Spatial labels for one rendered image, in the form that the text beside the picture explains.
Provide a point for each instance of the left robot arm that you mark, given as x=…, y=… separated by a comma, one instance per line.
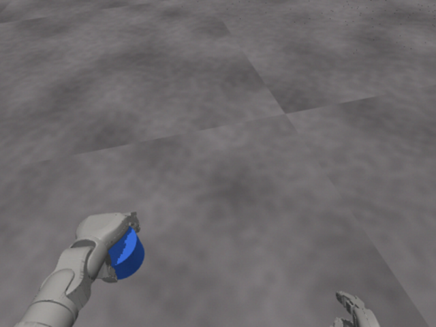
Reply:
x=68, y=288

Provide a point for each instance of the right robot hand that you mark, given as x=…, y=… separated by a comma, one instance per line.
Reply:
x=362, y=317

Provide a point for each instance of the left robot hand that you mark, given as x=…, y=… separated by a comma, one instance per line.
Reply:
x=109, y=228

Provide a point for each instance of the tin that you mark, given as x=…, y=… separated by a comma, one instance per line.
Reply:
x=127, y=254

